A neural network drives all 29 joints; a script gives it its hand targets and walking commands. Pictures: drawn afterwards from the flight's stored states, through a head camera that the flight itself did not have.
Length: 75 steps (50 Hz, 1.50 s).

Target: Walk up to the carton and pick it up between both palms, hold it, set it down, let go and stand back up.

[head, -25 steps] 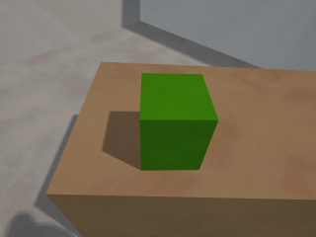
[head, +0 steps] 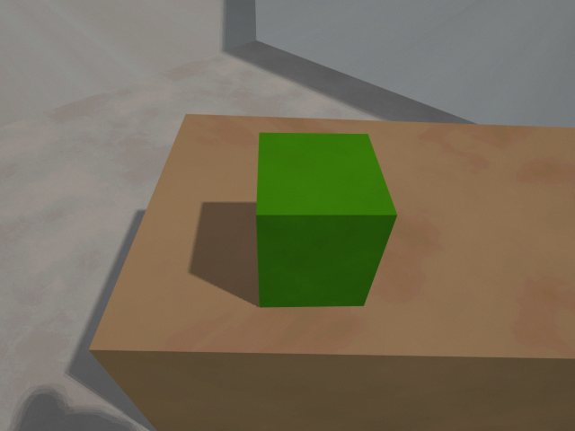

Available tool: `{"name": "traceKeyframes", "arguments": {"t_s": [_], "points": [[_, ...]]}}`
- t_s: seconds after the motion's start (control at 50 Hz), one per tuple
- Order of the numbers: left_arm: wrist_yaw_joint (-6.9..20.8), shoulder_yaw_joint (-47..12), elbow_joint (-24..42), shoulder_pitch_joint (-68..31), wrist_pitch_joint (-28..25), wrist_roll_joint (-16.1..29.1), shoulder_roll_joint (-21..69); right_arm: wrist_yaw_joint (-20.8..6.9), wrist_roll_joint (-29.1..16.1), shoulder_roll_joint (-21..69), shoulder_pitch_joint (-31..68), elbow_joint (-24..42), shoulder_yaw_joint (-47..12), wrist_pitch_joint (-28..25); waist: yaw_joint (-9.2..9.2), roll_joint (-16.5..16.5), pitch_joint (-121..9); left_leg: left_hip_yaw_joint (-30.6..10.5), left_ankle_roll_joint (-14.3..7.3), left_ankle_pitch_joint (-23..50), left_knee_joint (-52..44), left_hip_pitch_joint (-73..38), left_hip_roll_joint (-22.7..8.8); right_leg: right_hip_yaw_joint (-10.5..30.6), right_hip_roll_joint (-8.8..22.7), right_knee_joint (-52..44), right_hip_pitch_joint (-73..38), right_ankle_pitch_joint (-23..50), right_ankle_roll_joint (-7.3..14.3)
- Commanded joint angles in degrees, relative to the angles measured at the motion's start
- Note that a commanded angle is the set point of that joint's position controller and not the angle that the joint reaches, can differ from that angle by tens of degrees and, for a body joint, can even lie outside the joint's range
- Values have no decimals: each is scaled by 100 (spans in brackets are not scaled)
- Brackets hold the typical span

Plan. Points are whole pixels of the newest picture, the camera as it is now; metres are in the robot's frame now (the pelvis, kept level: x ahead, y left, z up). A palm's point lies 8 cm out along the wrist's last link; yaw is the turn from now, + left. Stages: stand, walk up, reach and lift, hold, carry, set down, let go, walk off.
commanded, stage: stand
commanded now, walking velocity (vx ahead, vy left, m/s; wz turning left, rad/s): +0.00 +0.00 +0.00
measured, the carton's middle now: (313, 221) +0.49 +0.00 +0.00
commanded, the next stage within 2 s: none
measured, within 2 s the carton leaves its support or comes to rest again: neither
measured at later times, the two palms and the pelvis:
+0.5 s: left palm out of the picture +0.01 +0.28 -0.13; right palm out of the picture +0.07 -0.26 -0.12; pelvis -0.01 +0.00 +0.00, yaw +0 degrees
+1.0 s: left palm out of the picture +0.01 +0.28 -0.13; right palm out of the picture +0.07 -0.27 -0.12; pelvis +0.00 +0.00 +0.00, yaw +0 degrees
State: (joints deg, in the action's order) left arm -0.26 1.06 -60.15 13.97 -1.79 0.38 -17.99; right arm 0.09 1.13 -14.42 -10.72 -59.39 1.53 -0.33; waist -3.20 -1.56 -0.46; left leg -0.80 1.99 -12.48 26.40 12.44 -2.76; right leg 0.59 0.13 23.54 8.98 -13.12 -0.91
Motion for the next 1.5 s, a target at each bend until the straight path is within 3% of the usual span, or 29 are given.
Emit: {"name": "traceKeyframes", "arguments": {"t_s": [0.0,0.04,0.08,0.22,0.24,0.36,0.4,0.44,0.5,0.54,0.56,0.58,0.6,0.66,0.78,0.8,0.82,0.86,0.9,0.94,0.96,1.0,1.12,1.18,1.2,1.26,1.3,1.36,1.48], "points": [[-13,260,100,-46,-153,-181,-1376,45,-33,-1461,271,273,249,-134,236,585,229,-359,-395,360,-599,-277,-371,615,647,-561,152,341,269],[-40,226,136,-230,-169,-183,-1341,57,-24,-1499,357,277,261,-130,294,772,113,-403,-380,439,-604,-346,-367,624,649,-619,50,578,265],[-43,191,117,-241,-99,-170,-1342,74,-78,-1502,330,291,281,-132,296,571,111,-395,-403,567,-595,-390,-403,585,695,-649,-1,818,286],[-54,185,110,-175,-158,-141,-1291,60,-69,-1490,247,231,253,-120,263,684,-77,-409,-379,883,-546,-529,-455,536,712,-524,-63,1139,269],[-53,176,58,-120,-150,-139,-1397,75,-64,-1538,221,201,259,-152,279,510,-149,-443,-361,1004,-598,-587,-444,496,684,-506,-161,1113,264],[-69,197,113,-396,-116,-169,-1365,47,2,-1499,445,210,271,-124,329,392,113,-293,-369,377,-619,-374,-372,578,715,-672,-8,853,235],[-75,212,61,-306,-117,-183,-1364,79,-44,-1474,372,176,211,-122,299,838,50,-346,-365,269,-703,-390,-351,647,707,-680,28,681,244],[-84,199,-6,-240,-140,-165,-1307,73,-73,-1525,260,133,268,-106,353,543,129,-483,-390,304,-774,-355,-443,512,663,-629,46,426,272],[-76,189,-11,-205,-135,-196,-1388,33,-40,-1569,174,114,292,-122,366,455,339,-396,-402,-32,-703,-304,-342,708,666,-852,289,-320,273],[-49,214,15,-239,-140,-197,-1412,29,-2,-1551,378,82,283,-84,270,583,457,-485,-430,116,-677,-218,-411,695,714,-870,315,-12,302],[-57,175,55,-293,-135,-179,-1278,18,-27,-1517,240,139,301,-102,419,317,330,-455,-368,124,-769,-313,-360,620,687,-825,296,-45,262],[-48,164,57,-226,-134,-104,-1321,38,-30,-1531,267,106,272,-137,285,398,91,-470,-454,69,-738,-312,-404,692,720,-806,68,170,286],[-34,178,40,-323,-127,-191,-1250,64,-53,-1499,340,131,275,-135,329,571,274,-373,-366,89,-687,-332,-304,749,721,-807,266,-113,255],[-69,245,-13,-293,-146,-139,-1419,28,0,-1502,332,85,231,-141,272,641,73,-464,-385,322,-750,-334,-437,651,730,-680,-16,461,255],[-6,154,-64,-195,-155,-164,-1275,71,-48,-1492,149,51,267,-159,306,363,168,-472,-392,412,-756,-359,-429,524,675,-610,62,556,278],[-14,188,-143,-205,-132,-150,-1264,76,-2,-1620,173,65,294,-122,299,747,217,-373,-385,491,-693,-402,-417,610,692,-671,199,518,253],[-27,138,-69,-360,-132,-168,-1316,49,-34,-1628,267,84,288,-117,342,531,141,-477,-336,412,-821,-500,-441,543,664,-587,161,422,295],[-64,181,-77,-98,-121,-108,-1194,29,23,-1524,194,20,273,-128,239,902,199,-443,-367,283,-782,-268,-446,550,680,-680,-42,437,304],[-92,230,-78,-305,-147,-172,-1376,61,-34,-1493,196,36,281,-155,329,578,247,-442,-383,544,-806,-328,-413,618,675,-654,-31,565,282],[-71,176,-23,-281,-120,-170,-1372,50,-38,-1436,442,108,229,-127,287,664,75,-405,-366,548,-679,-386,-405,532,694,-646,-39,641,256],[-65,218,2,-326,-110,-116,-1266,61,-46,-1491,451,153,234,-161,256,463,-49,-410,-390,444,-728,-293,-422,632,766,-707,-189,706,318],[-47,190,-45,-432,-78,-148,-1336,77,6,-1574,440,104,271,-144,261,599,312,-381,-325,406,-687,-325,-344,517,685,-746,113,574,234],[-58,171,-72,-321,-142,-179,-1376,73,-91,-1557,326,90,303,-145,366,474,168,-388,-336,803,-704,-500,-418,563,716,-631,-8,1096,278],[-51,214,18,-377,-114,-151,-1393,48,-47,-1529,404,138,265,-137,356,754,91,-337,-336,693,-648,-463,-397,513,710,-639,-67,980,279],[-68,206,-69,-334,-103,-124,-1421,63,-28,-1585,341,60,270,-93,303,575,71,-385,-371,825,-637,-500,-472,581,727,-693,-35,884,251],[-48,176,-105,-271,-161,-111,-1379,61,-30,-1564,206,58,300,-105,355,610,40,-368,-334,391,-768,-484,-421,645,710,-715,-20,563,292],[-55,199,-45,-312,-132,-88,-1390,66,-28,-1452,174,25,233,-103,310,647,299,-463,-329,652,-847,-285,-416,553,669,-640,57,404,253],[-52,139,-46,-286,-123,-151,-1278,27,-18,-1603,415,91,281,-156,303,405,391,-472,-335,311,-800,-196,-396,451,657,-624,143,446,246],[-54,191,-13,-487,-124,-162,-1374,42,-32,-1574,361,163,276,-120,369,624,23,-373,-335,374,-741,-396,-389,571,724,-625,60,542,273]]}}
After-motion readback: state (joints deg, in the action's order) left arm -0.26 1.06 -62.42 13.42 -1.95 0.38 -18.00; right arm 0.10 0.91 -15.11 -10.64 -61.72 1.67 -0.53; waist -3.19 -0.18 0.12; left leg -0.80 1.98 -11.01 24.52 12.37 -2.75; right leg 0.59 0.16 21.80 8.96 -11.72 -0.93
